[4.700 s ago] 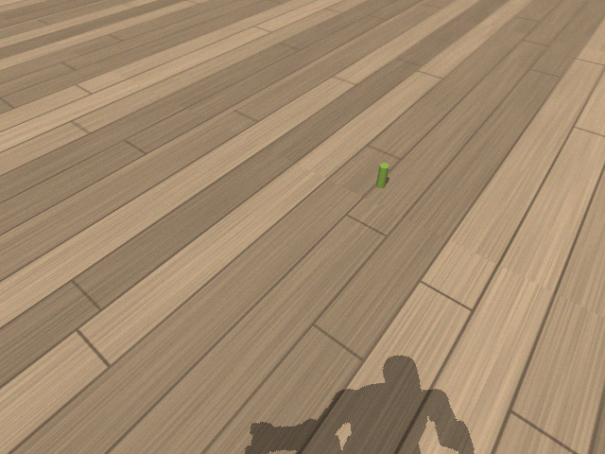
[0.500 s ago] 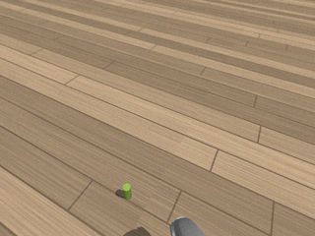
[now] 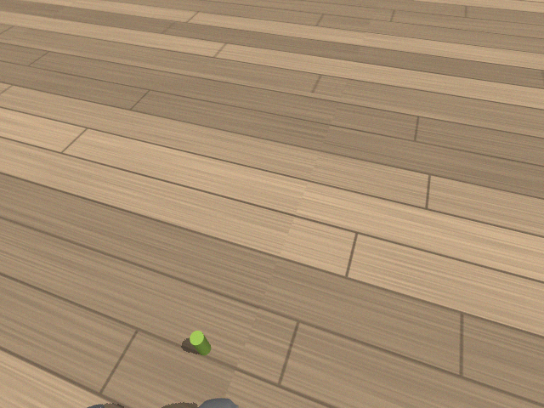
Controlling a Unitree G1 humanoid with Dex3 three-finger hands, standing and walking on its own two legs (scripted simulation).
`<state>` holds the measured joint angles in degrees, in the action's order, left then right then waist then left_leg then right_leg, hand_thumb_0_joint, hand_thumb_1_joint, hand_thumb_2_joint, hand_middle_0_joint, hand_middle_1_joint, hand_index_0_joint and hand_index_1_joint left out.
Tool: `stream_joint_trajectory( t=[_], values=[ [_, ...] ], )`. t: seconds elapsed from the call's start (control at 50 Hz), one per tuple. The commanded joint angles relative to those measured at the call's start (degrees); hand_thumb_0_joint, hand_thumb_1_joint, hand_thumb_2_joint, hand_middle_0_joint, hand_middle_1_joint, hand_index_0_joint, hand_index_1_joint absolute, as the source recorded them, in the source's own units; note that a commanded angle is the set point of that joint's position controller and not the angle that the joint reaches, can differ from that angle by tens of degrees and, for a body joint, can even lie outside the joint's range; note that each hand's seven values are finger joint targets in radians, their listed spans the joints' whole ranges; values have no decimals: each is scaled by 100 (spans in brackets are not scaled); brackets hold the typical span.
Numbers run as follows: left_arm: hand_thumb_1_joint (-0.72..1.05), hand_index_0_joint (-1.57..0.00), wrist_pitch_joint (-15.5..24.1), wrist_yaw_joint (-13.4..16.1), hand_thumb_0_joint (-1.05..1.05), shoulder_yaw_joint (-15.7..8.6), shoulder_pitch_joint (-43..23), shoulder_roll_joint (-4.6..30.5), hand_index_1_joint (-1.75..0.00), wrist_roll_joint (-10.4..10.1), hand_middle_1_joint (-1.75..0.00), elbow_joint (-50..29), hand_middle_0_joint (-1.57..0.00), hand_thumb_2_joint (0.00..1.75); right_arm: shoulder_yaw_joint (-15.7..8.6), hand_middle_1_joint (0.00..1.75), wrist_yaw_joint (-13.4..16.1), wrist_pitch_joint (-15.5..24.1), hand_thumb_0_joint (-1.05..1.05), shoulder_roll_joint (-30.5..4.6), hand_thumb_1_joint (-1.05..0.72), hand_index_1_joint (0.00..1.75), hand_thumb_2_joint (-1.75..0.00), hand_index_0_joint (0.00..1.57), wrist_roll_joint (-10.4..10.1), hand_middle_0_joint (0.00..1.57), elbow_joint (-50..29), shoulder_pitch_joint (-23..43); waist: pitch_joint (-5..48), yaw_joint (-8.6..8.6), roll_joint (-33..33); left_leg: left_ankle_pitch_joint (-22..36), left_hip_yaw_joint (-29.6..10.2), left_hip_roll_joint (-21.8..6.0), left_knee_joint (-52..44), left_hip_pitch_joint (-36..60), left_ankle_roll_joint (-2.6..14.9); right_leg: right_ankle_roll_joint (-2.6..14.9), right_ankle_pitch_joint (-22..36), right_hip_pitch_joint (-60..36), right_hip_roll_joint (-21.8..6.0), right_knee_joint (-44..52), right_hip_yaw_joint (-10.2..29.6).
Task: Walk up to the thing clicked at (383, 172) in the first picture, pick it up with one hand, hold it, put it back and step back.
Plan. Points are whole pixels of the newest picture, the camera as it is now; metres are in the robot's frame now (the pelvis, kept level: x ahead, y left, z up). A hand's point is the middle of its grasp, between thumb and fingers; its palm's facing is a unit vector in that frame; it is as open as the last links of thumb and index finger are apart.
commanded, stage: walk up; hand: left
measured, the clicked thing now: (200, 343) +0.41 +0.28 -0.69
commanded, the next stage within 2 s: none
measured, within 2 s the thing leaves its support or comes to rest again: neither
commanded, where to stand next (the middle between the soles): +0.04 +0.00 m, yaw +5 degrees
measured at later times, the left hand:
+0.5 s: hand out of the picture +0.09 +0.25 -0.16, palm faces +0.02 -0.91 -0.41, open 7.4 cm
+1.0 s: hand out of the picture +0.01 +0.26 -0.14, palm faces +0.09 -0.92 -0.38, open 7.4 cm
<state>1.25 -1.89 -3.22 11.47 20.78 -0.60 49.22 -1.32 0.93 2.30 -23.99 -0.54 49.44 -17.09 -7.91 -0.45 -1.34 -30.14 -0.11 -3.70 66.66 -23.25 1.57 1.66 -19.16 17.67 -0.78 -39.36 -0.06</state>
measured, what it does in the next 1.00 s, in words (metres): steps on the spot: left foot, then left foot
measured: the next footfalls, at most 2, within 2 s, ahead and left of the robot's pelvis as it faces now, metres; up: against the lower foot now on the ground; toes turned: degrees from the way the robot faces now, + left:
left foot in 0.18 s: +0.14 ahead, +0.13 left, +0.00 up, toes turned +3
left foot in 0.76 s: +0.03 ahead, +0.13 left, +0.00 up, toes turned +3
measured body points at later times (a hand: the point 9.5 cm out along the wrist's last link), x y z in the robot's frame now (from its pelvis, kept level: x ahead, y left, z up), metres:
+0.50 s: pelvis +0.00 -0.02 -0.02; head +0.06 -0.03 +0.43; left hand +0.09 +0.30 -0.13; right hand +0.13 -0.33 -0.14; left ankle +0.10 +0.13 -0.72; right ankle -0.02 -0.13 -0.72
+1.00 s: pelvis -0.03 +0.00 +0.00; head -0.03 -0.01 +0.45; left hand +0.01 +0.31 -0.12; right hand +0.09 -0.29 -0.13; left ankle -0.01 +0.13 -0.72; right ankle +0.00 -0.13 -0.72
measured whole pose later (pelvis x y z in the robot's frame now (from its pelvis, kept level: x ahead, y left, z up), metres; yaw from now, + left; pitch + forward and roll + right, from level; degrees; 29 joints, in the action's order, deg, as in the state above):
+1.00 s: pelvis -0.03 +0.00 +0.00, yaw +5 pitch -4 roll +0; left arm 1.5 0.2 -1.8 10.8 20.5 1.1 59.0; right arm -0.8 -1.5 -0.9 -20.5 0.4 58.5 -7.4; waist -3.9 0.5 -1.3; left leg -17.8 -2.4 -0.5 36.5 -16.0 -0.5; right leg -0.5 -17.6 14.2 -1.9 -35.6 -1.6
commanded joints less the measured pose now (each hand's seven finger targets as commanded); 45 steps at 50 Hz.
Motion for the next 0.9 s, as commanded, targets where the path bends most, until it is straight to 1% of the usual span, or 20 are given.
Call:
stream_joint_trajectory(
  t=[0.0,0.08,0.12,0.16,0.2,0.22,0.28,0.4,0.42,0.44,0.46,0.48,0.5,0.56,0.64,0.72,0.76,0.78,0.8,0.88],
  values=[
    [90,-20,162,288,0,-305,136,1465,-30,57,-30,-253,-20,90,-309,30,96,77,0,-999,-90,30,-90,20,-68,20,-134,-669,487,-33,833,489,-124,43,-811,-213,-58,1245,4087,-109,-1166,939,821],
    [90,-20,173,385,0,-206,-222,1472,-30,23,-30,-273,-20,90,-303,30,75,47,0,-837,-90,30,-90,20,-75,20,-69,-237,845,23,1183,1334,122,78,-2321,452,-120,1040,4782,-131,-1221,331,690],
    [90,-20,77,388,0,-202,-539,1538,-30,-88,-30,-323,-20,90,-370,30,78,44,0,-866,-90,30,-90,20,10,20,13,-394,1030,-210,1249,2391,256,236,-3060,1137,-30,803,4118,206,-1170,-202,660],
    [90,-20,-15,401,0,-135,-430,1244,-30,-147,-30,-355,-20,90,-524,30,93,36,0,-1343,-90,30,-90,20,143,20,-118,-101,1124,-140,236,4781,-688,-390,-3248,1477,232,296,2395,676,-665,-775,420],
    [90,-20,-164,485,0,-153,-109,1220,-30,-183,-30,-173,-20,90,-561,30,40,2,0,-1745,-90,30,-90,20,44,20,-294,372,1309,-62,-1019,5244,-2649,-1872,-4029,1135,1508,-28,-1534,537,233,-2261,166],
    [90,-20,-192,506,0,-136,-94,1260,-30,-125,-30,-50,-20,90,-558,30,50,-6,0,-1581,-90,30,-90,20,85,20,-251,555,1234,14,-788,5044,-2784,-1906,-4025,1014,1625,-29,-1773,522,54,-2538,410],
    [90,-20,-190,420,0,-204,-117,1258,-30,-84,-30,93,-20,90,-475,30,82,-85,0,-1333,-90,30,-90,20,104,20,-361,861,1234,80,-639,4425,-1545,-1232,-3737,712,1137,54,-1446,530,22,-2477,348],
    [90,-20,24,454,0,-221,243,1039,-30,36,-30,387,-20,90,-437,30,-28,-320,0,-1157,-90,30,-90,20,122,20,-307,1006,1763,199,-766,4171,-947,-617,-2616,1195,716,-120,241,-480,111,1063,-212],
    [90,-20,92,493,0,-255,291,1186,-30,96,-30,415,-20,90,-364,30,-49,-354,0,-980,-90,30,-90,20,54,20,-316,1173,1671,302,-582,3953,-865,-486,-2279,628,527,-76,674,-918,-127,1287,298],
    [90,-20,154,527,0,-352,248,1682,-30,222,-30,346,-20,90,-315,30,-54,-365,0,-758,-90,30,-90,20,7,20,-421,1254,1367,300,418,2729,-668,116,-1619,-604,180,229,1039,-1207,-1042,1478,1658],
    [90,-20,130,535,0,-462,-10,2162,-30,232,-30,261,-20,90,-314,30,8,-389,0,-712,-90,30,-90,20,29,20,-490,1484,1013,383,976,-91,-728,680,-1387,-1108,-12,1018,1896,-678,-2182,1591,2702],
    [90,-20,133,547,0,-515,-367,2432,-30,269,-30,117,-20,90,-421,30,76,-419,0,-947,-90,30,-90,20,104,20,-451,1506,822,355,1261,-528,-948,429,-671,-791,-43,1574,2206,1,-2703,1681,3286],
    [90,-20,133,540,0,-487,-442,2134,-30,231,-30,93,-20,90,-505,30,61,-399,0,-1119,-90,30,-90,20,135,20,-382,1501,520,258,947,-446,-988,331,-436,-671,-71,1577,2345,241,-2579,1687,2916],
    [90,-20,215,514,0,-362,-568,1517,-30,232,-30,119,-20,90,-428,30,-42,-343,0,-849,-90,30,-90,20,24,20,-31,949,534,-7,685,546,-686,685,-693,-942,-54,705,3503,-866,-1225,941,1025],
    [90,-20,227,458,0,-331,-62,1469,-30,261,-30,208,-20,90,-337,30,-76,-246,0,-745,-90,30,-90,20,52,20,-18,1174,881,344,1191,618,-250,434,-2031,-480,-149,706,3062,-1436,-1118,959,897],
    [90,-20,101,341,0,-286,-356,1444,-30,148,-30,85,-20,90,-388,30,-68,-69,0,-728,-90,30,-90,20,146,20,360,690,1085,-18,1084,1652,214,531,-4312,1304,-68,566,2097,-567,-1068,238,560],
    [90,-20,98,322,0,-90,-172,885,-30,59,-30,37,-20,90,-508,30,-17,14,0,-1190,-90,30,-90,20,280,20,406,478,1504,-90,-194,2322,-1674,-617,-4563,2664,430,56,1010,778,-464,-889,165],
    [90,-20,47,350,0,-63,-149,838,-30,24,-30,108,-20,90,-502,30,-40,21,0,-1516,-90,30,-90,20,213,20,295,807,1339,26,-798,1760,-2755,-1510,-4699,2181,1123,-92,-1264,1061,-39,-750,-135],
    [90,-20,59,376,0,-162,-352,1269,-30,92,-30,272,-20,90,-558,30,-70,-14,0,-1715,-90,30,-90,20,146,20,323,999,994,-56,-833,1008,-2941,-1702,-4782,1056,1509,-51,-1521,429,-298,-984,208],
    [90,-20,189,281,0,-147,172,1184,-30,138,-30,649,-20,90,-199,30,-133,-115,0,-847,-90,30,-90,20,66,20,229,1741,635,351,-383,1192,-778,-145,-3926,215,218,30,358,-669,-338,1245,306]
  ],
)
